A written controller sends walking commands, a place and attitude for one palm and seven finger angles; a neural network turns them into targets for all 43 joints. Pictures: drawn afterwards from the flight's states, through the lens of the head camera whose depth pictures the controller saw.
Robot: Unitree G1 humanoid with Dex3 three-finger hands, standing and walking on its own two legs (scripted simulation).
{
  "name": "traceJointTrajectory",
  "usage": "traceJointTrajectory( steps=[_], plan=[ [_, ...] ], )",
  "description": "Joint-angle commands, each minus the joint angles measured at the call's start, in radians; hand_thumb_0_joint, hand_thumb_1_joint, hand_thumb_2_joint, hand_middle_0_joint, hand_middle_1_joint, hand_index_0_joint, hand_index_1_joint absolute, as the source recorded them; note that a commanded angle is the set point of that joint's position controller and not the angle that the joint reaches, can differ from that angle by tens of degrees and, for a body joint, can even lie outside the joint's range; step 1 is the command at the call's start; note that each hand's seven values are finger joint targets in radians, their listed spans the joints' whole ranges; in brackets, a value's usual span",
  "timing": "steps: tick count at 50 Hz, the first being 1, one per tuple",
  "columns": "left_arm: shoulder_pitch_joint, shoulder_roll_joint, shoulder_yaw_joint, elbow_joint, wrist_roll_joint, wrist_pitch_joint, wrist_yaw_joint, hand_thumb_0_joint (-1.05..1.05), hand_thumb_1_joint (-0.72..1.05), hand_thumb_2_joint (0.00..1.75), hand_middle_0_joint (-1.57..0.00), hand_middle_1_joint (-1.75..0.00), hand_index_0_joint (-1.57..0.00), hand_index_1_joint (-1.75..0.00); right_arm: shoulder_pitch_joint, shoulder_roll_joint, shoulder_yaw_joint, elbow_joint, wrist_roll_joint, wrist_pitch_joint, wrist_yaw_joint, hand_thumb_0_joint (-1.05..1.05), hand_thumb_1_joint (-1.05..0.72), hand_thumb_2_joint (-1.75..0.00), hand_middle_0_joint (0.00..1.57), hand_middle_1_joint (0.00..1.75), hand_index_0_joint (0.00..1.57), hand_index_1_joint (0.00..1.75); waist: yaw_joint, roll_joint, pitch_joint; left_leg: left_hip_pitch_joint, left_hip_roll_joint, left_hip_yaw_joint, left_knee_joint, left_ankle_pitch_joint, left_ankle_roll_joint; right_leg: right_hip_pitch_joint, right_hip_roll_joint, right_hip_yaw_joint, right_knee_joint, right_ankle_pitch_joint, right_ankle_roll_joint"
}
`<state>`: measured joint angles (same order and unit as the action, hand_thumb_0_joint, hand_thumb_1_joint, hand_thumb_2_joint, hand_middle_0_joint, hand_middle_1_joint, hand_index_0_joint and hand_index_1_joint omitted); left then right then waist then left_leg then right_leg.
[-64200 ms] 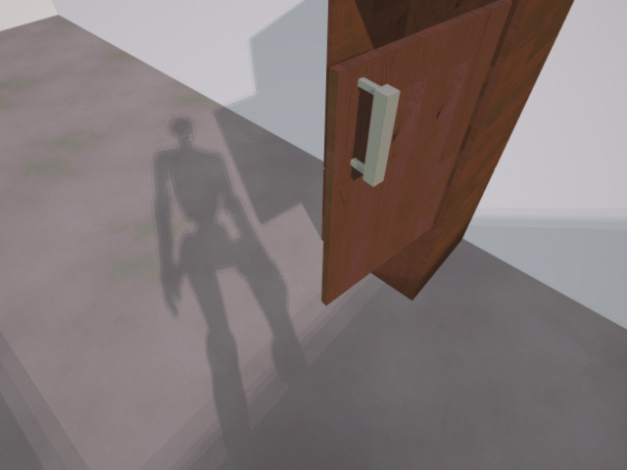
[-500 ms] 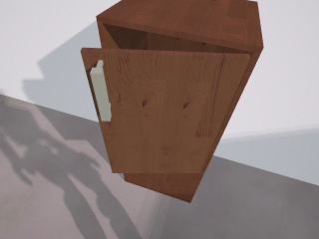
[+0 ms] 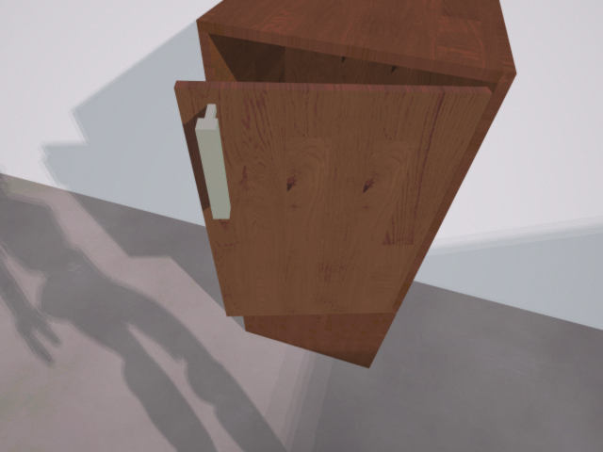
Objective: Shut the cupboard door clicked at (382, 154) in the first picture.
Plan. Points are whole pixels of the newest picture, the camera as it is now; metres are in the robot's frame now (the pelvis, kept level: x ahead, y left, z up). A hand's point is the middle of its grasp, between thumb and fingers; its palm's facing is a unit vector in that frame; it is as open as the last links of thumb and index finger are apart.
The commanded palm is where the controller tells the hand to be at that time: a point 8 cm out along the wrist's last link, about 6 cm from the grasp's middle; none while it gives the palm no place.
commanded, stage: come to a stop and stand still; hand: left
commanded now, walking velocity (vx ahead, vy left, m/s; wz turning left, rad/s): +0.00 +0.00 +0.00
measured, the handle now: (216, 164) +0.45 +0.15 +0.15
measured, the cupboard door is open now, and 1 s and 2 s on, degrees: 19 19 19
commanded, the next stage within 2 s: look again from close up in 0.08 s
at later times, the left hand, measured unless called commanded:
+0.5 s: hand out of the picture -0.01 +0.14 -0.18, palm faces +0.01 -0.99 -0.15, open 7.4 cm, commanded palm none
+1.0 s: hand (216, 353) +0.23 +0.13 +0.03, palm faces +0.19 -0.98 -0.07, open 6.9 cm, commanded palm +0.12 +0.18 -0.03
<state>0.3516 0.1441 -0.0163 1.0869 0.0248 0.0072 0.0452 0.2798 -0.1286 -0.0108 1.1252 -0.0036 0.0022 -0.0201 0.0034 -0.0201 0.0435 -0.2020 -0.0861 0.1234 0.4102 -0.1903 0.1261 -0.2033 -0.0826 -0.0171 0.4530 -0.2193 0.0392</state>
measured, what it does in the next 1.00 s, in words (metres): stands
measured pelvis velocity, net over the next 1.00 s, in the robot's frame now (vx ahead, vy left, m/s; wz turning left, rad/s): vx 0.01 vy -0.04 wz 0.05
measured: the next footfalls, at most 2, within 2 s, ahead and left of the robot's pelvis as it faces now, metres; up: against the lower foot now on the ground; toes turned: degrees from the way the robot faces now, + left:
none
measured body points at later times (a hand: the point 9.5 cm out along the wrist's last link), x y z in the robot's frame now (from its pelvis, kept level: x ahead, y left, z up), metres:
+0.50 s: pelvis +0.01 -0.01 +0.00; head +0.02 +0.00 +0.45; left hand -0.01 +0.19 -0.16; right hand +0.00 -0.23 -0.16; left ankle +0.03 +0.03 -0.74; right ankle +0.02 -0.17 -0.74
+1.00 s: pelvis +0.01 -0.04 -0.02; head -0.01 -0.06 +0.43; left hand +0.21 +0.18 +0.03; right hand +0.14 -0.31 -0.11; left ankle +0.03 +0.03 -0.74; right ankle +0.02 -0.15 -0.74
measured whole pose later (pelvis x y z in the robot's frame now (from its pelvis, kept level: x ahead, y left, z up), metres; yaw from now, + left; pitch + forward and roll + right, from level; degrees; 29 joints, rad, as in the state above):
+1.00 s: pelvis +0.01 -0.04 -0.02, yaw +3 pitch +2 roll +0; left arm 0.39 0.15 0.02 0.06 -0.16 -0.25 0.07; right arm 0.31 -0.28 -0.03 0.76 0.03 -0.33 -0.03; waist -0.06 0.04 -0.10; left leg -0.39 -0.05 0.07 0.67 -0.32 0.06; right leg -0.38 -0.03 -0.07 0.69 -0.35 -0.01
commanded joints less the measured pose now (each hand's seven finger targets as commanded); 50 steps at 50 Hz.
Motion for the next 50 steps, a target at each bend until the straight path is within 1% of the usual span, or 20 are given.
traceJointTrajectory(
  steps=[1, 8, 17, 23, 29, 36, 37, 38, 39, 40, 41, 42, 43, 44, 45, 46, 47, 48, 49, 50],
  plan=[
    [0.084, 0.064, 0.016, -0.015, -0.003, -0.012, 0.006, 0.0, 0.9, 0.9, -0.2, -0.3, -0.2, -0.3, 0.036, -0.121, -0.027, -0.028, -0.003, -0.021, -0.006, 0.0, -0.9, -0.9, 0.2, 0.3, 0.2, 0.3, 0.003, 0.017, 0.056, -0.056, 0.215, -0.247, -0.196, -0.182, -0.067, -0.034, -0.023, 0.025, -0.041, 0.003, -0.046],
    [0.091, 0.05, 0.017, -0.003, -0.003, -0.011, 0.007, 0.0, 0.9, 0.9, -0.2, -0.3, -0.2, -0.3, 0.047, -0.115, -0.027, -0.014, -0.002, -0.022, -0.008, 0.0, -0.9, -0.9, 0.2, 0.3, 0.2, 0.3, 0.001, 0.041, 0.063, -0.044, 0.219, -0.249, -0.212, -0.186, -0.076, -0.049, -0.021, 0.025, -0.032, 0.002, -0.042],
    [0.083, 0.046, 0.017, 0.003, -0.006, -0.019, 0.01, 0.0, 0.9, 0.9, -0.2, -0.3, -0.2, -0.3, 0.056, -0.096, -0.022, -0.003, 0.0, -0.028, -0.009, 0.0, -0.9, -0.9, 0.2, 0.3, 0.2, 0.3, -0.003, 0.009, 0.038, 0.011, 0.202, -0.208, -0.157, -0.034, -0.073, -0.043, -0.035, 0.044, -0.056, 0.054, -0.044],
    [0.078, 0.048, 0.017, 0.005, -0.007, -0.017, 0.009, 0.0, 0.9, 0.9, -0.2, -0.3, -0.2, -0.3, 0.058, -0.092, -0.018, 0.003, 0.0, -0.026, -0.009, 0.0, -0.9, -0.9, 0.2, 0.3, 0.2, 0.3, -0.004, 0.027, 0.067, -0.014, 0.199, -0.206, -0.169, -0.078, -0.076, -0.046, -0.03, 0.044, -0.066, 0.033, -0.044],
    [0.075, 0.046, 0.017, 0.004, -0.008, -0.019, 0.008, 0.0, 0.9, 0.9, -0.2, -0.3, -0.2, -0.3, 0.064, -0.088, -0.016, 0.006, 0.0, -0.028, -0.009, 0.0, -0.9, -0.9, 0.2, 0.3, 0.2, 0.3, -0.003, 0.023, 0.056, 0.005, 0.198, -0.199, -0.159, -0.049, -0.075, -0.043, -0.034, 0.047, -0.071, 0.043, -0.045],
    [0.069, 0.05, 0.017, 0.005, -0.009, -0.024, 0.01, 0.0, 0.9, 0.9, -0.2, -0.3, -0.2, -0.3, 0.068, -0.075, -0.012, 0.014, 0.002, -0.032, -0.011, 0.0, -0.9, -0.9, 0.2, 0.3, 0.2, 0.3, -0.004, 0.014, 0.032, 0.037, 0.189, -0.171, -0.12, 0.066, -0.076, -0.023, -0.039, 0.056, -0.084, 0.089, -0.049],
    [0.058, 0.104, 0.012, 0.03, 0.008, -0.033, 0.038, 0.0, 0.9, 0.9, -0.2, -0.3, -0.2, -0.3, 0.015, -0.147, 0.0, -0.072, 0.004, -0.036, -0.002, 0.0, -0.9, -0.9, 0.2, 0.3, 0.2, 0.3, 0.001, -0.06, 0.039, -0.05, 0.224, -0.179, 0.018, 0.19, -0.101, -0.015, -0.035, 0.029, -0.056, 0.077, -0.05],
    [-0.822, 0.574, 0.312, -1.687, -0.099, -0.276, 0.048, 0.0, 0.9, 0.9, -0.2, -0.3, -0.2, -0.3, 0.091, -0.372, -0.045, -0.44, 0.01, -0.215, -0.079, 0.0, -0.9, -0.9, 0.2, 0.3, 0.2, 0.3, -0.193, 0.054, -0.399, 0.272, 0.166, -0.215, -0.019, 0.271, -0.118, -0.061, 0.097, -0.039, 0.075, 0.165, -0.051],
    [-0.173, 0.205, 0.026, -1.457, -0.124, -0.213, 0.062, 0.0, 0.9, 0.9, -0.22, -0.32, -0.22, -0.32, 0.024, -0.215, 0.022, -0.413, 0.042, -0.306, -0.082, 0.0, -0.9, -0.9, 0.2, 0.3, 0.2, 0.3, -0.035, 0.306, -0.532, 0.383, 0.189, -0.212, -0.06, 0.294, -0.17, -0.107, 0.128, -0.065, 0.098, -0.048, -0.071],
    [-0.16, 0.201, 0.075, -1.384, -0.154, -0.157, 0.12, 0.0, 0.9, 0.9, -0.24, -0.34, -0.24, -0.34, -0.018, -0.249, 0.018, -0.34, 0.035, -0.342, -0.085, 0.0, -0.9, -0.9, 0.2, 0.3, 0.2, 0.3, -0.02, 0.355, -0.424, 0.287, 0.18, -0.214, -0.094, 0.219, -0.22, -0.105, 0.128, -0.055, 0.162, -0.107, -0.074],
    [0.141, -0.064, -0.081, -1.006, -0.142, -0.015, 0.131, 0.0, 0.9, 0.9, -0.25, -0.36, -0.25, -0.36, -0.037, -0.172, 0.021, -0.292, 0.053, -0.351, -0.06, 0.0, -0.9, -0.9, 0.2, 0.3, 0.2, 0.3, -0.019, 0.221, -0.197, 0.088, 0.167, -0.251, -0.136, 0.056, -0.209, -0.18, 0.086, -0.058, 0.183, -0.15, -0.063],
    [0.031, -0.067, -0.13, -1.188, -0.175, -0.006, 0.134, 0.0, 0.9, 0.9, -0.27, -0.38, -0.27, -0.38, -0.007, -0.222, -0.002, -0.354, 0.07, -0.361, -0.041, 0.0, -0.9, -0.9, 0.2, 0.3, 0.2, 0.3, -0.043, 0.206, -0.041, -0.022, 0.154, -0.247, -0.108, -0.137, -0.177, -0.179, 0.072, -0.057, 0.128, -0.103, -0.07],
    [0.01, -0.06, -0.121, -1.256, -0.169, -0.049, 0.122, 0.0, 0.9, 0.9, -0.29, -0.4, -0.29, -0.4, -0.037, -0.232, -0.008, -0.419, 0.068, -0.384, -0.038, 0.0, -0.9, -0.9, 0.2, 0.3, 0.2, 0.3, -0.048, 0.192, 0.016, -0.077, 0.138, -0.238, -0.067, -0.217, -0.16, -0.169, 0.069, -0.062, 0.066, -0.082, -0.07],
    [0.0, -0.025, -0.098, -1.234, -0.156, -0.1, 0.114, 0.0, 0.9, 0.9, -0.31, -0.42, -0.31, -0.42, -0.062, -0.243, -0.011, -0.442, 0.058, -0.409, -0.035, 0.0, -0.9, -0.9, 0.2, 0.3, 0.2, 0.3, -0.064, 0.131, 0.064, -0.123, 0.116, -0.228, -0.01, -0.228, -0.138, -0.193, 0.061, -0.053, 0.032, -0.1, -0.069],
    [0.073, 0.006, -0.044, -1.167, -0.148, -0.138, 0.101, 0.0, 0.9, 0.9, -0.33, -0.44, -0.33, -0.44, -0.055, -0.247, -0.023, -0.469, 0.045, -0.418, -0.022, 0.0, -0.9, -0.9, 0.2, 0.3, 0.2, 0.3, -0.059, 0.046, 0.066, -0.165, 0.093, -0.225, 0.042, -0.212, -0.135, -0.223, 0.058, -0.049, 0.016, -0.152, -0.073],
    [0.184, -0.015, -0.03, -1.096, -0.157, -0.185, 0.073, 0.0, 0.9, 0.9, -0.35, -0.46, -0.35, -0.46, -0.049, -0.242, -0.028, -0.5, 0.033, -0.414, -0.008, 0.0, -0.9, -0.9, 0.2, 0.3, 0.2, 0.3, -0.028, -0.101, 0.061, -0.221, 0.088, -0.228, 0.083, -0.205, -0.137, -0.265, 0.063, -0.06, 0.045, -0.206, -0.076],
    [0.268, -0.016, 0.015, -1.009, -0.178, -0.249, 0.03, 0.0, 0.9, 0.9, -0.36, -0.48, -0.36, -0.48, -0.063, -0.237, -0.045, -0.524, 0.032, -0.404, -0.003, 0.0, -0.9, -0.9, 0.2, 0.3, 0.2, 0.3, -0.004, -0.299, 0.066, -0.29, 0.087, -0.213, 0.142, -0.208, -0.135, -0.317, 0.078, -0.08, 0.083, -0.272, -0.068],
    [0.341, -0.034, 0.029, -0.957, -0.204, -0.326, -0.026, 0.0, 0.9, 0.9, -0.38, -0.5, -0.38, -0.5, -0.085, -0.233, -0.055, -0.549, 0.025, -0.398, 0.004, 0.0, -0.9, -0.9, 0.2, 0.3, 0.2, 0.3, 0.016, -0.413, 0.054, -0.353, 0.073, -0.185, 0.206, -0.193, -0.135, -0.361, 0.081, -0.078, 0.112, -0.327, -0.063],
    [0.4, -0.009, 0.086, -0.947, -0.242, -0.407, -0.089, 0.0, 0.9, 0.9, -0.4, -0.52, -0.4, -0.52, -0.1, -0.233, -0.067, -0.571, 0.017, -0.388, 0.012, 0.0, -0.9, -0.9, 0.2, 0.3, 0.2, 0.3, 0.044, -0.483, 0.022, -0.403, 0.063, -0.158, 0.263, -0.171, -0.139, -0.367, 0.076, -0.054, 0.131, -0.346, -0.061],
    [0.466, 0.041, 0.168, -0.92, -0.274, -0.473, -0.156, 0.0, 0.9, 0.9, -0.42, -0.54, -0.42, -0.54, -0.111, -0.242, -0.081, -0.583, 0.019, -0.364, 0.025, 0.0, -0.9, -0.9, 0.2, 0.3, 0.2, 0.3, 0.083, -0.411, -0.013, -0.427, 0.058, -0.136, 0.3, -0.138, -0.151, -0.344, 0.069, -0.029, 0.171, -0.291, -0.068]
  ],
)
